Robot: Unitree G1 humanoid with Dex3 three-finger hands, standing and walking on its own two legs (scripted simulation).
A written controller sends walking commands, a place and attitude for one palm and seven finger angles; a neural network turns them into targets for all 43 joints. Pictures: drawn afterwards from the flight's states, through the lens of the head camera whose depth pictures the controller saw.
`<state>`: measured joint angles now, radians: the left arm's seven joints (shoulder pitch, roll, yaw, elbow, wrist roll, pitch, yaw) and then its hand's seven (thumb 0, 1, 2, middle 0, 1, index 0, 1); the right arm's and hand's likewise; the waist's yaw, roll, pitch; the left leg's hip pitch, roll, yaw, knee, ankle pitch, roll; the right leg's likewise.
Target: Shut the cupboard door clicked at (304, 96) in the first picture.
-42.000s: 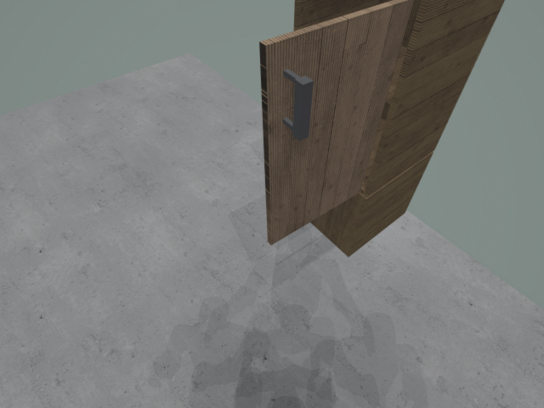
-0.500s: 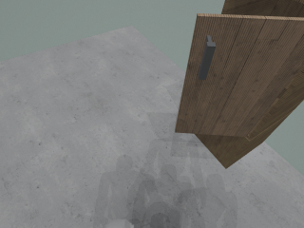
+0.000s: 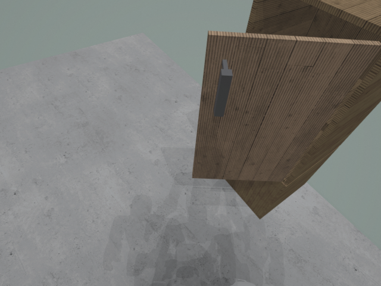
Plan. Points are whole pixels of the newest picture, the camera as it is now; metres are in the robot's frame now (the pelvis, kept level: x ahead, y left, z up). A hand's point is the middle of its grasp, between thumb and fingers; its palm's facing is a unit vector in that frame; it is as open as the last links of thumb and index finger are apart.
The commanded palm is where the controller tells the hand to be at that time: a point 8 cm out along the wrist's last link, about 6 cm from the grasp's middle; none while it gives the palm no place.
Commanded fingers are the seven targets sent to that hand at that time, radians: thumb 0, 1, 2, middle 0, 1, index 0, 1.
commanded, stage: shuffle to correct the standing spot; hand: left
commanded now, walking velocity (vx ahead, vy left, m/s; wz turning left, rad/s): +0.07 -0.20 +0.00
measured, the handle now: (221, 88) +0.52 -0.04 +0.13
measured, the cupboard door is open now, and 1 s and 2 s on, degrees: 54 54 54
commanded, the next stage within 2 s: come to a stop and stand still in 0.80 s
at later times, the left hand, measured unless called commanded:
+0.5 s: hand out of the picture +0.06 +0.05 -0.21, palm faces +0.06 -0.99 -0.11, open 7.4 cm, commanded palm none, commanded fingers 0.00 0.90 0.90 -0.20 -0.30 -0.20 -0.30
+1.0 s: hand out of the picture +0.13 -0.07 -0.18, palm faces +0.03 -0.98 -0.22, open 7.4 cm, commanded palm none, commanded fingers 0.00 0.90 0.90 -0.20 -0.30 -0.20 -0.30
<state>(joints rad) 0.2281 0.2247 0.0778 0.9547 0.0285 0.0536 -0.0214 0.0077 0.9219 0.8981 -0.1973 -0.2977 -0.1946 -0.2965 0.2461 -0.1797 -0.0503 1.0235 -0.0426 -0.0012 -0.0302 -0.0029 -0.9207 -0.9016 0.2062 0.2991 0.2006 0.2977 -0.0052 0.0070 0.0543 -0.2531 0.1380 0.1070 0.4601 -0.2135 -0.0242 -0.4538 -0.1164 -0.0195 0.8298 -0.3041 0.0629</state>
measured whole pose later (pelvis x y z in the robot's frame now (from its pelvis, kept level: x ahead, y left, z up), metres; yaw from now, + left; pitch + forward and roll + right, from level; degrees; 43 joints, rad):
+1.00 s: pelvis +0.07 -0.26 -0.01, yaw +2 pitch +1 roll +0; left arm 0.20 0.17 0.04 0.97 0.03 0.02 0.01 0.00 0.91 0.90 -0.20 -0.30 -0.20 -0.30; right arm 0.22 -0.22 -0.07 1.04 -0.02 0.06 -0.04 0.00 -0.91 -0.90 0.20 0.30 0.19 0.30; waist -0.01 0.01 0.07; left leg -0.48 0.06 0.09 1.09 -0.50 -0.04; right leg -0.24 -0.03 -0.12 0.52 -0.29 -0.03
